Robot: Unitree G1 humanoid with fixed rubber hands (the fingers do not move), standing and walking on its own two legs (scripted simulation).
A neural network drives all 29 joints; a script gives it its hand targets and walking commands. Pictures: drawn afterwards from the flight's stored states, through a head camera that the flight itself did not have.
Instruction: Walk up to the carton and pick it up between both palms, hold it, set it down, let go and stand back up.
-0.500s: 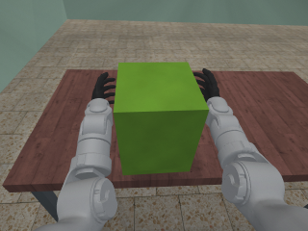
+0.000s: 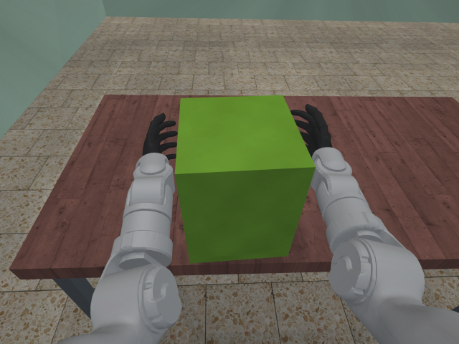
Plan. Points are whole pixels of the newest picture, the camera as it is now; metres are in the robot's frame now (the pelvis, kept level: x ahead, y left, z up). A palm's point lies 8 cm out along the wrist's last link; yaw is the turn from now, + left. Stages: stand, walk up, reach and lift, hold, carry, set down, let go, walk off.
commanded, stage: set down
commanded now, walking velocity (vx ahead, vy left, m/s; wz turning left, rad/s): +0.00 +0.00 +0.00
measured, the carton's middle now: (236, 179) +0.42 +0.00 +0.08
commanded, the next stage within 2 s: none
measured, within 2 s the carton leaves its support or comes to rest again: rests again in 0.70 s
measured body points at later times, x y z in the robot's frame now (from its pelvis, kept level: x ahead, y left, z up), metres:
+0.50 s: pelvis +0.01 +0.00 +0.00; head +0.03 +0.01 +0.45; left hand +0.43 +0.14 +0.11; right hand +0.45 -0.16 +0.12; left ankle +0.00 +0.14 -0.75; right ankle +0.01 -0.09 -0.75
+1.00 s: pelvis +0.00 +0.00 +0.00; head +0.03 +0.01 +0.45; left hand +0.43 +0.13 +0.11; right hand +0.44 -0.16 +0.12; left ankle +0.00 +0.14 -0.75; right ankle +0.01 -0.09 -0.75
